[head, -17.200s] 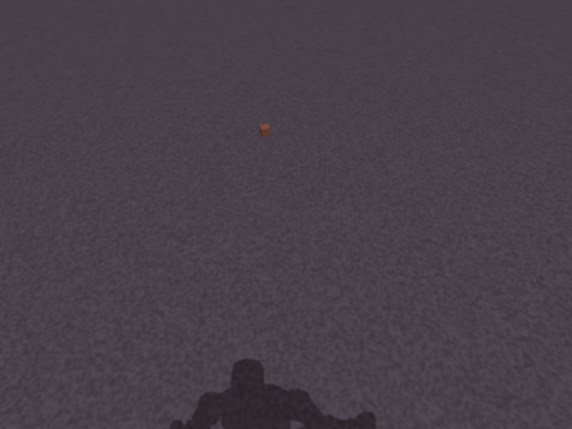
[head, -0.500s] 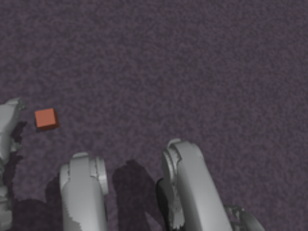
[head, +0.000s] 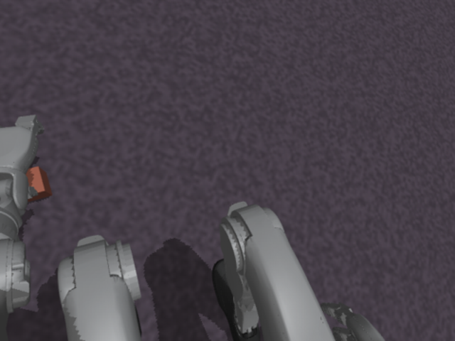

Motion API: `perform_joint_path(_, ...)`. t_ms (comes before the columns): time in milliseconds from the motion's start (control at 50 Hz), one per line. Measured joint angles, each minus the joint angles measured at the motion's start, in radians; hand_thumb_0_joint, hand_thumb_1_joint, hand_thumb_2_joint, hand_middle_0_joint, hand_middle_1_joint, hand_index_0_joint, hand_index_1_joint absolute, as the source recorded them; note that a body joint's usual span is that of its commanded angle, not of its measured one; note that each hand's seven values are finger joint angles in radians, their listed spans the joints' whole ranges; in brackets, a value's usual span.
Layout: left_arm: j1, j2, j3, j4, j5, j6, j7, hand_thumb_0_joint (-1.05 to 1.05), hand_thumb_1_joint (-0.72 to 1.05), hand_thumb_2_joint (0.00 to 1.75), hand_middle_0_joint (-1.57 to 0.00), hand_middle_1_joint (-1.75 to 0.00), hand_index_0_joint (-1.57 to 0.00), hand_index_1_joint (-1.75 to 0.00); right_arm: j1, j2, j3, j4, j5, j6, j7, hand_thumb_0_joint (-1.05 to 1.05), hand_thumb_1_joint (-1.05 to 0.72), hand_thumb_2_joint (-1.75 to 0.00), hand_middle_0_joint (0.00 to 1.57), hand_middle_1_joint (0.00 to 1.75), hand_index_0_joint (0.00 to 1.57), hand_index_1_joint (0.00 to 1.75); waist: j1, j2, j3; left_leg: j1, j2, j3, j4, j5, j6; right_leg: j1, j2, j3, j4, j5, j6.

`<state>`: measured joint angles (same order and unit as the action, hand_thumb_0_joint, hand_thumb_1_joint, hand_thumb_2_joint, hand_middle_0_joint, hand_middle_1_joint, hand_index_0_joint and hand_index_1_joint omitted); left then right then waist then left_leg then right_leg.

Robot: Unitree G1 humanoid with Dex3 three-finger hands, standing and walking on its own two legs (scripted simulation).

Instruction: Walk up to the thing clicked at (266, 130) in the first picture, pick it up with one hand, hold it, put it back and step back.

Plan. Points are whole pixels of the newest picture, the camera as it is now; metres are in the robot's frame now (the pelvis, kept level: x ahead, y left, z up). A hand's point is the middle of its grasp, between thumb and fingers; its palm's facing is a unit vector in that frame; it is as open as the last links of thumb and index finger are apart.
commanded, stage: approach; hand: left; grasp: from above
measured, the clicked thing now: (31, 185) +0.46 +0.29 -0.30
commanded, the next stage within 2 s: close in in 0.28 s
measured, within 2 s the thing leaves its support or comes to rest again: neither
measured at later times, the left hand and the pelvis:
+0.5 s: hand out of the picture +0.41 +0.32 -0.20, palm faces -0.51 -0.12 -0.85, open 12.6 cm; pelvis +0.00 +0.00 +0.00, yaw +0 degrees
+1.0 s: hand (23, 180) +0.45 +0.29 -0.24, palm faces -0.44 -0.11 -0.89, open 13.5 cm; pelvis +0.00 +0.00 -0.02, yaw -3 degrees
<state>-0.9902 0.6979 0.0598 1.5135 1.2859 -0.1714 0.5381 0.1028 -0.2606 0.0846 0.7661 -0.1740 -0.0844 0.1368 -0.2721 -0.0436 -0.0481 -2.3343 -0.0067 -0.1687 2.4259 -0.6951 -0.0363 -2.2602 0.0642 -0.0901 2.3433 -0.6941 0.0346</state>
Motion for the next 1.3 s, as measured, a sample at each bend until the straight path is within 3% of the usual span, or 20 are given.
perform_joint_path(100,-0.058,0.002,0.025,0.043,-0.012,0.077,-0.003,0.0,-0.23,0.75,-0.37,-0.74,-0.37,-0.74,0.021,-0.011,0.022,-0.018,0.009,0.005,0.007,0.01,-0.91,-0.9,0.21,0.3,0.2,0.3,-0.043,0.025,0.0,-0.006,0.008,-0.004,-0.003,-0.001,0.0,-0.013,0.007,-0.003,-0.007,0.009,0.0)
perform_joint_path(200,-0.053,0.02,0.042,0.029,-0.065,0.119,-0.054,0.0,-0.26,0.77,-0.36,-0.74,-0.35,-0.75,0.046,-0.022,0.038,-0.028,0.03,0.017,0.014,0.01,-0.91,-0.9,0.2,0.3,0.2,0.3,-0.051,0.051,0.019,0.004,0.018,-0.002,-0.008,-0.006,0.009,-0.01,0.016,-0.001,-0.013,0.013,0.003)
perform_joint_path(320,0.03,0.049,0.054,-0.024,-0.137,0.09,-0.148,0.0,-0.27,0.78,-0.34,-0.75,-0.34,-0.76,0.065,-0.018,0.042,-0.033,0.049,0.034,0.022,0.01,-0.91,-0.9,0.21,0.3,0.2,0.3,-0.021,0.055,0.052,0.02,0.018,0.001,-0.009,-0.003,0.01,0.005,0.015,0.001,-0.012,0.015,0.003)
perform_joint_path(420,0.111,0.063,0.045,-0.079,-0.138,-0.004,-0.184,0.0,-0.27,0.77,-0.34,-0.76,-0.34,-0.76,0.064,-0.011,0.036,-0.024,0.041,0.031,0.023,0.01,-0.91,-0.89,0.21,0.3,0.2,0.3,0.026,0.032,0.066,0.02,0.005,-0.003,-0.002,0.003,0.001,0.014,0.005,-0.002,-0.003,0.01,0.001)
perform_joint_path(500,0.132,0.064,0.015,-0.096,-0.102,-0.076,-0.138,0.0,-0.27,0.76,-0.34,-0.77,-0.34,-0.76,0.047,-0.013,0.026,-0.014,0.027,0.021,0.02,0.01,-0.91,-0.89,0.21,0.3,0.21,0.3,0.054,0.004,0.063,0.015,-0.004,-0.007,0.009,0.007,-0.003,0.017,-0.002,-0.006,0.007,0.006,0.001)
perform_joint_path(560,0.118,0.066,0.01,-0.065,-0.06,-0.103,-0.08,0.0,-0.27,0.77,-0.33,-0.77,-0.33,-0.76,0.02,-0.018,0.02,-0.013,0.011,0.009,0.018,0.01,-0.91,-0.89,0.21,0.3,0.21,0.3,0.052,-0.013,0.058,0.007,-0.01,-0.011,0.021,0.008,-0.002,0.016,-0.004,-0.01,0.014,0.003,0.002)
perform_joint_path(660,0.07,0.069,0.019,0.018,0.003,-0.083,0.016,0.0,-0.29,0.79,-0.31,-0.77,-0.31,-0.77,-0.026,-0.025,0.019,-0.017,-0.011,-0.014,0.021,0.01,-0.91,-0.89,0.21,0.3,0.2,0.3,0.021,-0.031,0.043,-0.007,-0.012,-0.018,0.036,0.005,0.001,0.009,-0.004,-0.015,0.023,0.0,0.003)
perform_joint_path(760,0.001,0.093,0.044,0.126,0.029,-0.032,0.067,0.0,-0.31,0.82,-0.28,-0.79,-0.28,-0.8,-0.053,-0.031,0.04,-0.026,-0.027,-0.041,0.036,0.0,-0.9,-0.9,0.2,0.3,0.2,0.3,-0.022,-0.037,0.053,-0.018,-0.009,-0.028,0.054,0.0,0.003,-0.001,0.002,-0.023,0.031,0.002,0.007)
perform_joint_path(900,-0.019,0.127,0.074,0.146,-0.005,0.009,0.067,0.0,-0.35,0.85,-0.23,-0.84,-0.23,-0.84,-0.031,-0.033,0.077,-0.03,-0.038,-0.062,0.062,0.0,-0.9,-0.9,0.2,0.3,0.2,0.3,-0.057,-0.031,0.097,-0.023,0.0,-0.04,0.071,-0.01,0.003,-0.01,0.013,-0.032,0.037,0.006,0.013)
perform_joint_path(1100,0.009,0.17,0.091,0.13,-0.062,-0.015,0.036,0.0,-0.43,0.91,-0.17,-0.9,-0.16,-0.9,0.019,-0.025,0.127,-0.021,-0.047,-0.072,0.081,0.01,-0.9,-0.9,0.21,0.3,0.2,0.3,-0.064,-0.034,0.151,-0.009,0.012,-0.057,0.082,-0.022,0.0,-0.005,0.026,-0.045,0.037,0.013,0.014)
perform_joint_path(1220,0.012,0.201,0.098,0.158,-0.049,-0.052,0.05,0.0,-0.47,0.94,-0.15,-0.9,-0.14,-0.91,0.024,-0.036,0.145,-0.028,-0.056,-0.087,0.086,0.01,-0.9,-0.9,0.21,0.3,0.21,0.3,-0.07,-0.045,0.16,-0.004,0.011,-0.073,0.095,-0.023,-0.002,0.006,0.029,-0.057,0.038,0.017,0.016)
perform_joint_path(1300,0.003,0.214,0.077,0.186,-0.029,-0.066,0.07,0.0,-0.48,0.96,-0.14,-0.9,-0.13,-0.91,0.018,-0.048,0.152,-0.033,-0.066,-0.097,0.088,0.01,-0.9,-0.9,0.21,0.3,0.2,0.3,-0.074,-0.056,0.158,-0.003,0.01,-0.08,0.102,-0.022,0.0,0.012,0.03,-0.064,0.038,0.019,0.017)
